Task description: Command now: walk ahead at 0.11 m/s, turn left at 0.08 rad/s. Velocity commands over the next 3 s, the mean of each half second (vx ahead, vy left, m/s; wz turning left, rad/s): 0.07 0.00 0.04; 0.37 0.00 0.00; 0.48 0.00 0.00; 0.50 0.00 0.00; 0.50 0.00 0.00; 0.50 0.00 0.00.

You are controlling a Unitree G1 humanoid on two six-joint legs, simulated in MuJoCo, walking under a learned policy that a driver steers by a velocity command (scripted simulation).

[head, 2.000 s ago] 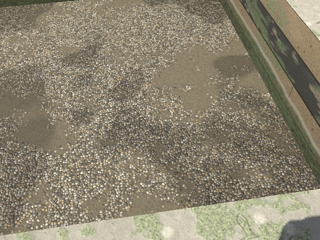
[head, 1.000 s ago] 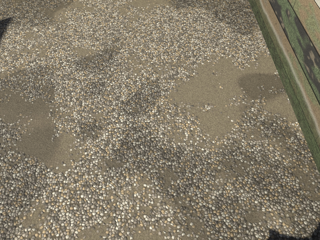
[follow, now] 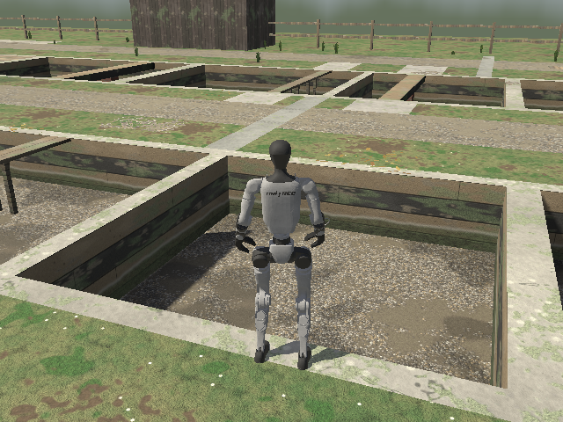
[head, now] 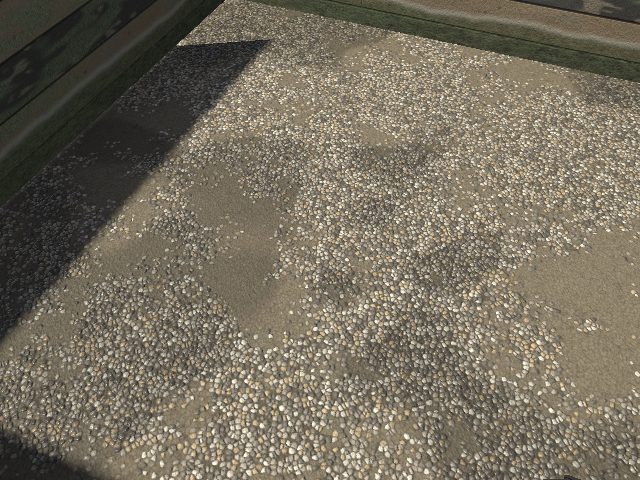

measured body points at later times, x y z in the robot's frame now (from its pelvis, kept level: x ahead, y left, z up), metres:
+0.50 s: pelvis -0.01 -0.01 +0.01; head -0.01 -0.01 +0.46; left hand +0.12 +0.24 -0.10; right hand +0.15 -0.24 -0.09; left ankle +0.00 +0.12 -0.74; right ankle -0.06 -0.13 -0.74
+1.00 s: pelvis -0.01 -0.01 +0.00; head +0.00 +0.00 +0.45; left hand +0.18 +0.21 -0.07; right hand +0.22 -0.21 -0.04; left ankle +0.00 +0.12 -0.74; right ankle -0.06 -0.13 -0.74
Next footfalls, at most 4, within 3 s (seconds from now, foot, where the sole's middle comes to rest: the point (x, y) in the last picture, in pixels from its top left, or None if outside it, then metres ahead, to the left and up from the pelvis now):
none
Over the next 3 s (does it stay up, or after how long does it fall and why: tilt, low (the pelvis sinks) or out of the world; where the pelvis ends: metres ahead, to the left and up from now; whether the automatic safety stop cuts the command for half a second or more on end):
stays up -0.01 -0.02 0.01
